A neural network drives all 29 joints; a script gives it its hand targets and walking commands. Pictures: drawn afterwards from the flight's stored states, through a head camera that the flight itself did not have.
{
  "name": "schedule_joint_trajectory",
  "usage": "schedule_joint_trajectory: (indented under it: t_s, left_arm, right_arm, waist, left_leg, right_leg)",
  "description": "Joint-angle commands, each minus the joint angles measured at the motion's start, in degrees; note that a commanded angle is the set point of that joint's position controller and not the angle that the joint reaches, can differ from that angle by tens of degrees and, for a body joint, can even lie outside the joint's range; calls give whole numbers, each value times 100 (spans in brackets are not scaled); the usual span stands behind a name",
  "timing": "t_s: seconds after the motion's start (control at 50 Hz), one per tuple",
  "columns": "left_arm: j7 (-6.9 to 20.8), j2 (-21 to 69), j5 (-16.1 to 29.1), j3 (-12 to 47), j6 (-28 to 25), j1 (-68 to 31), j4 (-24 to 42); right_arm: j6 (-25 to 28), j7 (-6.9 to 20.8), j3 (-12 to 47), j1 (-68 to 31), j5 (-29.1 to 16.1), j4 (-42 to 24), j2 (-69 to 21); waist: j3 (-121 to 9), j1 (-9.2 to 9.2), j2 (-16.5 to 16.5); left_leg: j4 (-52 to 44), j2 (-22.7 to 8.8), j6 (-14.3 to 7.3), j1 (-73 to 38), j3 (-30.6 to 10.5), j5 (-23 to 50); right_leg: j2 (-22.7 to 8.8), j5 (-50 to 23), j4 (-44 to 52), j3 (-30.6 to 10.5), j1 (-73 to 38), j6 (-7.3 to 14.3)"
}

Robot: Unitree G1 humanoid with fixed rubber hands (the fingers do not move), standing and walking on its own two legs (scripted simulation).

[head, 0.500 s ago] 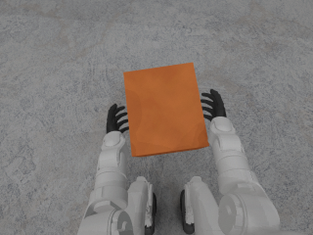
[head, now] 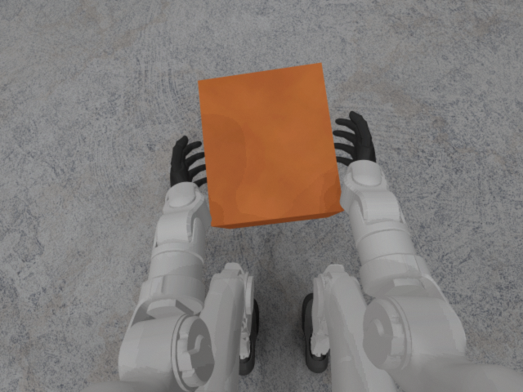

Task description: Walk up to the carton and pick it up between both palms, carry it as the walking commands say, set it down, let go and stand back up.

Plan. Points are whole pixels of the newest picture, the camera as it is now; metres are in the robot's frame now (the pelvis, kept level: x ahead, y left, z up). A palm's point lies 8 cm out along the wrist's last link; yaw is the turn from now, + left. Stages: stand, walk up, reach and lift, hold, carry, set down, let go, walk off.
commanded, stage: set down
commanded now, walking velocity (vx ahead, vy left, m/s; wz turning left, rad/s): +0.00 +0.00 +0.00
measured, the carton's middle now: (269, 156) +0.48 +0.04 -0.12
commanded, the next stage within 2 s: none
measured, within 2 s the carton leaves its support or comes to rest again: neither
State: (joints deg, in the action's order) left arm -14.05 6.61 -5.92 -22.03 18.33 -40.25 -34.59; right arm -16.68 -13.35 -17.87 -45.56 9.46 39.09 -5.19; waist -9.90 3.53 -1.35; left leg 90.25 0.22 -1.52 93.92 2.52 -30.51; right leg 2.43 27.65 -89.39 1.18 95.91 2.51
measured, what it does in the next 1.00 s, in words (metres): lowers itself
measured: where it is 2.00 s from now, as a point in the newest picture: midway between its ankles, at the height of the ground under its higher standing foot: (280, 347)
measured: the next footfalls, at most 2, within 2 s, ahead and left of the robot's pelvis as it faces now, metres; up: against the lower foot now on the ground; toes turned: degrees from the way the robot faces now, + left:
none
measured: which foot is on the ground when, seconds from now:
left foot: down 0.00-1.00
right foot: down 0.00-1.00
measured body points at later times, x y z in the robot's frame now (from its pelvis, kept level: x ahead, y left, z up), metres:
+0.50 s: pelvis -0.03 +0.00 -0.07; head +0.25 +0.00 +0.28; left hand +0.44 +0.18 -0.16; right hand +0.48 -0.10 -0.15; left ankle +0.08 +0.11 -0.53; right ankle +0.10 -0.09 -0.53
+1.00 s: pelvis -0.07 +0.01 -0.13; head +0.27 +0.02 +0.16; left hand +0.47 +0.18 -0.24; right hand +0.51 -0.09 -0.24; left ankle +0.08 +0.11 -0.53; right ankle +0.10 -0.09 -0.53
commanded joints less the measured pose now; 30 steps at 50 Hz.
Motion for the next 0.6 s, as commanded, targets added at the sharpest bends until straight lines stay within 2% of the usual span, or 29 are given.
schedule_joint_trajectory:
  t_s: [0.0, 0.02, 0.04, 0.06, 0.08, 0.1, 0.12, 0.14, 0.16, 0.18, 0.2, 0.22, 0.24, 0.26, 0.28, 0.3, 0.34, 0.36, 0.38, 0.4, 0.42, 0.44, 0.46, 0.48, 0.5, 0.52, 0.54, 0.56, 0.58]
  left_arm:
    - [2219, 4617, 819, 3509, -388, -5158, 805]
    - [2240, 4530, 790, 3451, -373, -5424, 689]
    - [2228, 4649, 692, 3341, -324, -5109, 608]
    - [2256, 4652, 720, 3356, -327, -5141, 512]
    - [2297, 4536, 731, 3289, -341, -5223, 580]
    - [2267, 4496, 836, 3400, -436, -5641, 943]
    - [2273, 4485, 731, 3276, -373, -5457, 693]
    - [2259, 4469, 757, 3244, -362, -5477, 607]
    - [2269, 4426, 822, 3376, -392, -5675, 835]
    - [2255, 4244, 784, 3352, -395, -5739, 936]
    - [2240, 4249, 903, 3393, -420, -5902, 1050]
    - [2242, 4215, 874, 3282, -419, -5968, 953]
    - [2212, 4328, 864, 3395, -366, -5886, 854]
    - [2202, 4204, 839, 3393, -370, -5801, 938]
    - [2197, 4102, 837, 3347, -384, -5779, 975]
    - [2195, 4403, 876, 3324, -316, -5944, 661]
    - [2204, 4308, 902, 3254, -244, -6109, 603]
    - [2183, 4297, 953, 3351, -265, -6193, 714]
    - [2179, 4387, 997, 3370, -246, -6056, 795]
    - [2171, 4377, 1060, 3412, -283, -6163, 745]
    - [2180, 4336, 1170, 3425, -250, -6513, 745]
    - [2204, 4341, 1168, 3512, -258, -6796, 915]
    - [2191, 4001, 1266, 3561, -306, -7068, 1219]
    - [2195, 3890, 1267, 3528, -266, -7251, 1325]
    - [2164, 3744, 1270, 3576, -252, -7386, 1392]
    - [2133, 3629, 1263, 3518, -230, -7516, 1403]
    - [2113, 3787, 1401, 3768, -164, -7398, 1547]
    - [2078, 3525, 1512, 3978, -127, -7791, 2004]
    - [2019, 3286, 1546, 3923, -60, -7914, 2265]
  right_arm:
    - [131, 1748, 3231, -3629, -719, -45, -5979]
    - [98, 1747, 2913, -3669, -570, 339, -5696]
    - [100, 1734, 2961, -3549, -567, 188, -5827]
    - [107, 1714, 2959, -3721, -631, 172, -5892]
    - [73, 1715, 2948, -3790, -660, 211, -5866]
    - [112, 1717, 3071, -3950, -745, 52, -5940]
    - [68, 1685, 2984, -3965, -712, 193, -5877]
    - [62, 1694, 3005, -4150, -787, 106, -5849]
    - [94, 1691, 3007, -4047, -827, 110, -5799]
    - [66, 1663, 3068, -4055, -823, 48, -5737]
    - [60, 1651, 3066, -3953, -796, 101, -5829]
    - [38, 1647, 3118, -4111, -864, 148, -5760]
    - [77, 1643, 3162, -4314, -942, -59, -5757]
    - [103, 1656, 3202, -4212, -958, -108, -5761]
    - [79, 1664, 3285, -4316, -991, -105, -5717]
    - [85, 1661, 3082, -4566, -931, 35, -5552]
    - [63, 1655, 3125, -4926, -968, -167, -5329]
    - [41, 1656, 3118, -5040, -949, -242, -5196]
    - [22, 1657, 3321, -5099, -1067, -446, -5362]
    - [20, 1625, 3277, -5165, -1043, -420, -5381]
    - [10, 1630, 3303, -5408, -1096, -411, -5254]
    - [-40, 1643, 3310, -5431, -1130, -364, -5367]
    - [-80, 1619, 3381, -5648, -1178, -511, -5298]
    - [-127, 1582, 3416, -5762, -1310, -544, -5343]
    - [-178, 1613, 3410, -5738, -1297, -433, -5276]
    - [-207, 1603, 3509, -5909, -1407, -423, -5298]
    - [-209, 1591, 3775, -6165, -1532, -906, -5134]
    - [-280, 1568, 3936, -6212, -1722, -1115, -5113]
    - [-356, 1542, 3998, -6361, -1827, -1131, -4872]
  waist:
    - [-5695, 135, -351]
    - [-5357, 60, -76]
    - [-5500, 154, -138]
    - [-5587, 12, -247]
    - [-5621, 253, -190]
    - [-5986, 228, -307]
    - [-5884, 202, -256]
    - [-5915, 214, -320]
    - [-6112, 181, -113]
    - [-6160, 235, -89]
    - [-6366, 51, -322]
    - [-6345, 289, -271]
    - [-6324, 317, -62]
    - [-6351, 300, -62]
    - [-6497, 437, -174]
    - [-6416, 256, -33]
    - [-6242, 232, -133]
    - [-6503, 150, -144]
    - [-6860, 298, -201]
    - [-6993, 77, -361]
    - [-7067, 158, -311]
    - [-7306, 219, -298]
    - [-7549, 123, -518]
    - [-8050, 200, -432]
    - [-8121, 217, -409]
    - [-8386, 345, -465]
    - [-9178, 323, -294]
    - [-9983, 322, -181]
    - [-10572, 344, -174]
  left_leg:
    - [-914, 912, 137, -2464, -386, 1769]
    - [-940, 900, 149, -2232, -415, 1533]
    - [-888, 876, 181, -2373, -399, 1657]
    - [-801, 888, 138, -2265, -391, 1558]
    - [-768, 924, 157, -1961, -303, 1644]
    - [-677, 903, 137, -2006, -343, 1682]
    - [-615, 902, 127, -1868, -283, 1479]
    - [-603, 917, 105, -1953, -313, 1686]
    - [-505, 933, 165, -2012, -237, 1901]
    - [-412, 889, 190, -1830, -277, 1926]
    - [-358, 885, 168, -1864, -292, 1913]
    - [-236, 901, 168, -1685, -213, 1703]
    - [-324, 923, 190, -1863, -271, 2095]
    - [-247, 916, 190, -1957, -235, 2206]
    - [-195, 928, 185, -1858, -268, 2168]
    - [-168, 903, 192, -1745, -271, 1889]
    - [-154, 938, 183, -1574, -186, 1604]
    - [-41, 874, 196, -1626, -234, 1662]
    - [-43, 927, 194, -1746, -206, 1911]
    - [49, 914, 146, -1802, -289, 1916]
    - [127, 920, 156, -1753, -259, 1722]
    - [199, 907, 172, -1500, -194, 1625]
    - [352, 869, 121, -1368, -197, 1436]
    - [416, 882, 98, -1522, -157, 1485]
    - [399, 893, 85, -1534, -178, 1442]
    - [508, 838, 81, -1711, -184, 1491]
    - [560, 807, 121, -2169, -172, 1734]
    - [650, 850, 173, -2482, -135, 1933]
    - [688, 796, 189, -2841, -148, 1938]
  right_leg:
    - [796, -1615, 845, -535, -3711, -265]
    - [756, -1439, 755, -509, -3311, -226]
    - [759, -1465, 797, -579, -3390, -210]
    - [790, -1450, 733, -523, -3405, -250]
    - [786, -1550, 750, -607, -3642, -213]
    - [790, -1631, 578, -550, -3639, -245]
    - [796, -1423, 541, -537, -3630, -245]
    - [801, -1515, 486, -481, -3471, -285]
    - [831, -1775, 447, -517, -3495, -249]
    - [796, -1852, 372, -630, -3526, -223]
    - [828, -1886, 319, -531, -3577, -247]
    - [788, -1660, 226, -601, -3567, -230]
    - [824, -1962, 183, -518, -3374, -233]
    - [833, -2067, 164, -519, -3326, -230]
    - [878, -2009, 23, -506, -3280, -222]
    - [845, -1730, 74, -532, -3197, -172]
    - [831, -1477, 94, -474, -3137, -191]
    - [835, -1511, -80, -410, -3024, -201]
    - [841, -1735, -115, -406, -3306, -207]
    - [864, -1717, -236, -299, -3147, -265]
    - [845, -1519, -327, -287, -2967, -228]
    - [824, -1493, -308, -425, -3241, -166]
    - [800, -1356, -424, -421, -3387, -207]
    - [799, -1417, -471, -501, -3763, -155]
    - [842, -1498, -616, -440, -3557, -192]
    - [787, -1478, -671, -503, -3763, -157]
    - [805, -1685, -805, -495, -4054, -149]
    - [851, -1950, -941, -475, -4389, -129]
    - [807, -1961, -1027, -493, -4799, -112]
